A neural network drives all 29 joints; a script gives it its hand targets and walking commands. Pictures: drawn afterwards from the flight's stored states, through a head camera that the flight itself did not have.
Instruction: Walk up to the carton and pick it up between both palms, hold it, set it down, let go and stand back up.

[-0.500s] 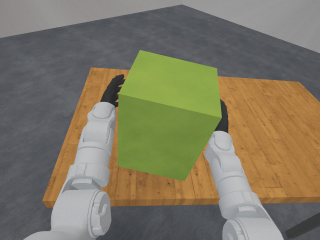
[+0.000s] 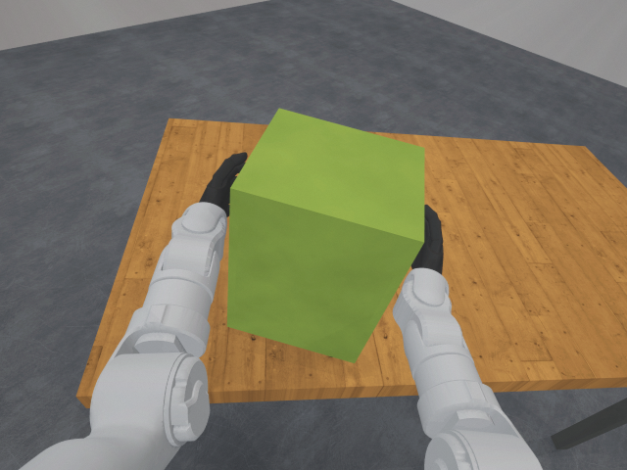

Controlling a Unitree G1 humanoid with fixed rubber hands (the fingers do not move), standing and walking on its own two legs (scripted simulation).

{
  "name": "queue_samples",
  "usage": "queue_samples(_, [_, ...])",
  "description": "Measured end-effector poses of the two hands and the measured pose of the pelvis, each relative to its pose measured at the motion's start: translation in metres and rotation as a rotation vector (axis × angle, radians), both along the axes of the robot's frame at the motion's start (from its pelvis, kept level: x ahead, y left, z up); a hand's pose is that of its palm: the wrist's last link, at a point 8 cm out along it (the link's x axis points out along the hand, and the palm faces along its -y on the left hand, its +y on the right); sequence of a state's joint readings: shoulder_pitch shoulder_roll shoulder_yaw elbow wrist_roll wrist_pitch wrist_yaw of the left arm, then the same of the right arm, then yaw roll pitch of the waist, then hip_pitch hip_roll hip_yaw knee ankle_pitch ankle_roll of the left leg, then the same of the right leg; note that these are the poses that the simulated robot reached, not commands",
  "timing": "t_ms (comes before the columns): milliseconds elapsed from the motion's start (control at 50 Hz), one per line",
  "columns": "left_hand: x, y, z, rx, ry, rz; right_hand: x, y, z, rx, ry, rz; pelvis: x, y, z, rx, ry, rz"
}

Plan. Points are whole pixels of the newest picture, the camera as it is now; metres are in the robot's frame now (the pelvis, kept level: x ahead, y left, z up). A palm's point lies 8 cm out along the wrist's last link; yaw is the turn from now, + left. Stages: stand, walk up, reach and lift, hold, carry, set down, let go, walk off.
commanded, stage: set down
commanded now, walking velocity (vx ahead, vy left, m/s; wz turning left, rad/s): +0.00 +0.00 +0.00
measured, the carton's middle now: (319, 243) +0.40 -0.04 +0.09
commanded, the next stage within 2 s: none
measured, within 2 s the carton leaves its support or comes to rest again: rests again in 1.66 s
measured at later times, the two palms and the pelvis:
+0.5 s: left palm (226, 209) +0.45 +0.09 +0.10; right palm (420, 279) +0.35 -0.18 +0.07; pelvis +0.00 +0.00 +0.00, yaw -1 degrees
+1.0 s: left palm (227, 221) +0.44 +0.08 +0.08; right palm (416, 296) +0.33 -0.18 +0.04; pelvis -0.01 -0.01 +0.00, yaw -1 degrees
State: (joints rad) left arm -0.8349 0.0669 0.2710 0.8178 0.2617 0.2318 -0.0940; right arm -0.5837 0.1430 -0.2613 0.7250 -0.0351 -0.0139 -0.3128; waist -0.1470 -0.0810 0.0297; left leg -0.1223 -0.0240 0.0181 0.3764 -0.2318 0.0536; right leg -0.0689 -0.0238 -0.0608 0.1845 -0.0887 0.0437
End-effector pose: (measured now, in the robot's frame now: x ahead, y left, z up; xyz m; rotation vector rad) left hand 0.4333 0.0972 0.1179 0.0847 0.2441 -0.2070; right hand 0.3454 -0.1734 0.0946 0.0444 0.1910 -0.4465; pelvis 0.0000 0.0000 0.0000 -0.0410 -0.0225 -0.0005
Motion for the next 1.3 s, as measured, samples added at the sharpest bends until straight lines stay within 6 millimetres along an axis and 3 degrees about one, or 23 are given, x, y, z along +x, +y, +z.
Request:
queue_samples(500, [0.019, -0.011, -0.021, 0.025, 0.050, -0.062, 0.000, -0.003, -0.028, 0.003, 0.054, -0.059, 0.004, 0.000, -0.001, -0.006, 0.092, -0.013])
queue_samples(760, [0.015, -0.014, -0.039, 0.037, 0.068, -0.077, -0.009, -0.004, -0.051, 0.002, 0.076, -0.072, 0.002, -0.004, -0.002, -0.009, 0.132, -0.016])
queue_samples(1300, [0.011, -0.010, -0.042, 0.012, 0.044, -0.078, -0.014, 0.001, -0.054, -0.013, 0.036, -0.083, -0.012, -0.007, -0.002, -0.006, 0.152, -0.007])
